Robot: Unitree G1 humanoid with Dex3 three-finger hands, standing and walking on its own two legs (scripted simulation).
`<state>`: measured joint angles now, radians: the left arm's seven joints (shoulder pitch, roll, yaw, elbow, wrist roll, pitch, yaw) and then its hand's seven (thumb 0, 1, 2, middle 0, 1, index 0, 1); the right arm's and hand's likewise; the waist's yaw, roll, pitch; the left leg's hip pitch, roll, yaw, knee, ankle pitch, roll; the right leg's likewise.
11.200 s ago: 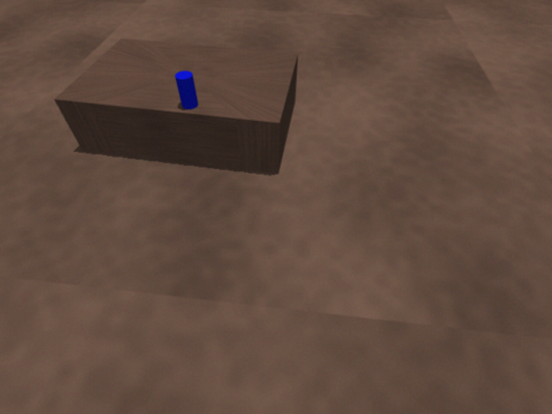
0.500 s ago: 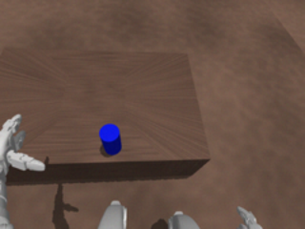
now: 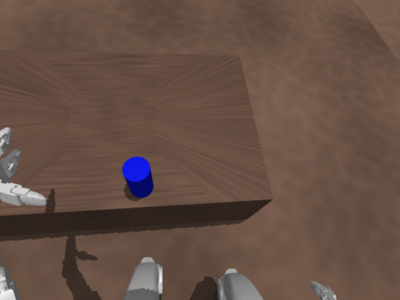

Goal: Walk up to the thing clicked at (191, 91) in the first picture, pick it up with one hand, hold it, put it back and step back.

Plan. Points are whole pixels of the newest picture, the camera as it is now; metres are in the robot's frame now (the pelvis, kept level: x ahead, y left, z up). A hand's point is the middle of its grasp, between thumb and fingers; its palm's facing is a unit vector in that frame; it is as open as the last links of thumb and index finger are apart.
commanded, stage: go down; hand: left
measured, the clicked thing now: (139, 178) +0.45 +0.16 -0.29
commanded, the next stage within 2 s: none
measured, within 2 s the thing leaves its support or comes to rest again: neither
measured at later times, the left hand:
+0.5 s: hand (26, 157) +0.39 +0.35 -0.02, palm faces +0.13 -0.99 -0.09, open 17.3 cm
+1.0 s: hand (25, 148) +0.40 +0.35 -0.01, palm faces +0.12 -0.99 -0.08, open 17.4 cm
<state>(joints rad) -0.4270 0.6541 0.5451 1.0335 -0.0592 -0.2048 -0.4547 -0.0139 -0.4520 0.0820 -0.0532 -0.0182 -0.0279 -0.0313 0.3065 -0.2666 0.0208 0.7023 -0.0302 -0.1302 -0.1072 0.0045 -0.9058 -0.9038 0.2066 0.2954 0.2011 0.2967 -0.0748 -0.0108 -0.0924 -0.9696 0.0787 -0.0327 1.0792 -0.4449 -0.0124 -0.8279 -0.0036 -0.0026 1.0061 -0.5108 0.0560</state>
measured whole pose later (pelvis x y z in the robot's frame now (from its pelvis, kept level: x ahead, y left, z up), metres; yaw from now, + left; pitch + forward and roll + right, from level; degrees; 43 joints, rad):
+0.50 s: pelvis +0.00 +0.00 -0.02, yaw +0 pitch +23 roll -5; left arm -0.56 0.74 0.60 1.12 -0.07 -0.27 -0.52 -0.01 -0.47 0.07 -0.06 -0.02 -0.03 -0.03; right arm 0.28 -0.28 0.05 0.69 -0.04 -0.12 -0.10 0.00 -0.91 -0.90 0.21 0.30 0.20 0.30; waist -0.10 -0.02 -0.10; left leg -1.09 0.08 -0.05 1.16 -0.47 -0.01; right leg -0.94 0.00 -0.01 1.09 -0.54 0.06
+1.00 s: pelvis -0.01 +0.00 -0.02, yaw +0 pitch +24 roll -5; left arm -0.63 0.78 0.61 1.13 -0.08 -0.27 -0.54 -0.01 -0.50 0.06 -0.06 -0.02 -0.04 -0.04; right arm 0.29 -0.28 0.06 0.68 -0.04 -0.12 -0.10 0.00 -0.91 -0.90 0.21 0.30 0.20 0.30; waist -0.11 -0.02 -0.10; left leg -1.15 0.08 -0.06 1.20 -0.48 -0.01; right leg -0.99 0.00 -0.02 1.12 -0.55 0.06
